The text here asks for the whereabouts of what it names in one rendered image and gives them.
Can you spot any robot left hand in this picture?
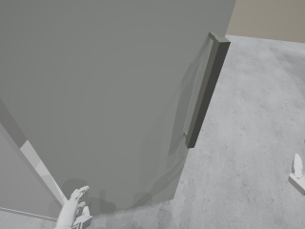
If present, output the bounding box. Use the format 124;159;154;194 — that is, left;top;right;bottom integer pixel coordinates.
55;185;92;229

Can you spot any fridge door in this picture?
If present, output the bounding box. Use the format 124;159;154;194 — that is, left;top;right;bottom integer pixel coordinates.
0;0;236;217

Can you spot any handle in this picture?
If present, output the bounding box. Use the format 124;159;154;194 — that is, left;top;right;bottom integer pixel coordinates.
183;31;231;149

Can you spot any robot right hand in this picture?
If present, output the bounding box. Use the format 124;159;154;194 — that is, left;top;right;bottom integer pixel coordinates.
288;140;305;196

